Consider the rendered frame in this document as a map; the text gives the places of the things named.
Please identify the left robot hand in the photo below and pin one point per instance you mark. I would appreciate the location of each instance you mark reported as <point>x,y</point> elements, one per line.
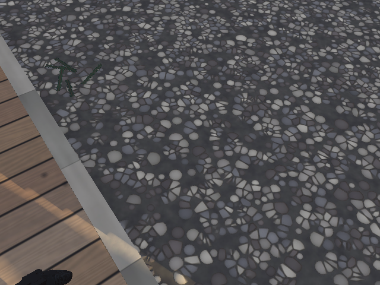
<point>51,277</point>

